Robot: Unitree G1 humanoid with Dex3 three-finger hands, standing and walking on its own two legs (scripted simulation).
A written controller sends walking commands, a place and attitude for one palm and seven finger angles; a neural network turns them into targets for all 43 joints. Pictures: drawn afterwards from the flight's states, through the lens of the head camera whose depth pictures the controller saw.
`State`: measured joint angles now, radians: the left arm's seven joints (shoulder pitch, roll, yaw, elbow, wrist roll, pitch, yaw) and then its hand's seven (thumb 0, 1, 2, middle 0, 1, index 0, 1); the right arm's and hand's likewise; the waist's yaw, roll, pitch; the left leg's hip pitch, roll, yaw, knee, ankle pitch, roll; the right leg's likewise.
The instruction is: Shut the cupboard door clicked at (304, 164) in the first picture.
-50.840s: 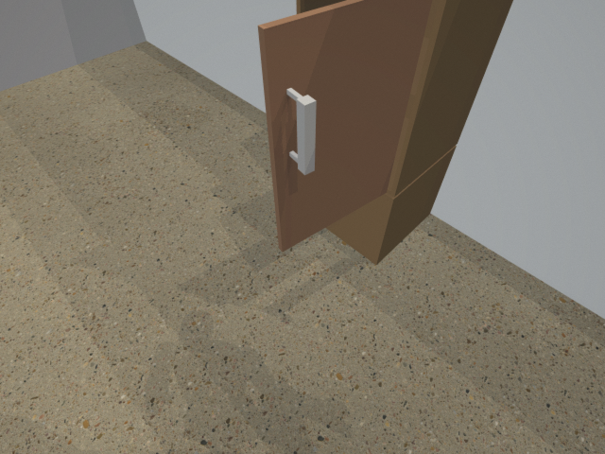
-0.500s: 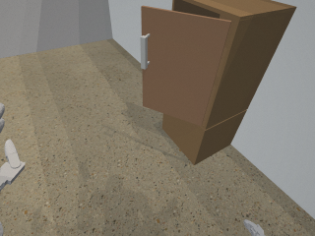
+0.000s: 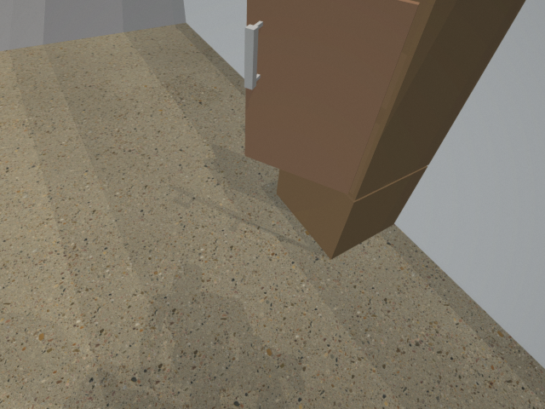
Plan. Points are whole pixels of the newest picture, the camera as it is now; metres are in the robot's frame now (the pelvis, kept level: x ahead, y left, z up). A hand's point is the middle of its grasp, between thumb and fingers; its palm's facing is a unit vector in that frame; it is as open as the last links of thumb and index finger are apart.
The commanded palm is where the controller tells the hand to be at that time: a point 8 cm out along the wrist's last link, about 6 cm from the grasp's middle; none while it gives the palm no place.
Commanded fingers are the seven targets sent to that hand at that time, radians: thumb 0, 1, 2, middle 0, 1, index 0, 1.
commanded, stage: let the arm hang, fingers relaxed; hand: left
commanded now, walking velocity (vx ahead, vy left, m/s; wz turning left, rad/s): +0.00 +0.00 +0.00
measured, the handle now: (254, 55) +0.95 +0.11 +0.05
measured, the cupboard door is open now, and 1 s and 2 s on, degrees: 33 33 33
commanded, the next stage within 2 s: look to check the result in 0.66 s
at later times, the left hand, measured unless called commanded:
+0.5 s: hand out of the picture +0.01 +0.19 -0.17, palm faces -0.02 -0.97 -0.23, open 7.4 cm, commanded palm none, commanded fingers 0.00 0.90 0.90 -0.20 -0.30 -0.20 -0.30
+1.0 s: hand out of the picture +0.01 +0.20 -0.16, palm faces -0.03 -0.96 -0.26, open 7.4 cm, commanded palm none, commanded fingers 0.00 0.90 0.90 -0.20 -0.30 -0.20 -0.30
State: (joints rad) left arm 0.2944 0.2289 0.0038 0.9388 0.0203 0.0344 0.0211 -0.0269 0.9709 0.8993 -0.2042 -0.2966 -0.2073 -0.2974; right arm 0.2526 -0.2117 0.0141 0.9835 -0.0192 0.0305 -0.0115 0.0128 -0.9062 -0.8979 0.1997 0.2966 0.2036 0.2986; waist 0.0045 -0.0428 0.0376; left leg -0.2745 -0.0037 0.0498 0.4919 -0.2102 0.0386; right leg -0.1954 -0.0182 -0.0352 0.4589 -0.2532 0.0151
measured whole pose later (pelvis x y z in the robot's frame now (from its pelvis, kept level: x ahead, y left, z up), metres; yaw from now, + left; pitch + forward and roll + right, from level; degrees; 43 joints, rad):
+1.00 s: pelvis +0.00 -0.01 +0.01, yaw -2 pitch -2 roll +0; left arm 0.25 0.23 0.01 1.14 0.02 0.00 0.02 0.00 0.90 0.90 -0.20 -0.30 -0.20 -0.30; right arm 0.24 -0.22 -0.01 1.12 -0.01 0.00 -0.02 0.01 -0.91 -0.90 0.20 0.30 0.20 0.30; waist 0.00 0.01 0.03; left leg -0.19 0.01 0.07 0.37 -0.16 0.02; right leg -0.13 -0.01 -0.01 0.37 -0.21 0.00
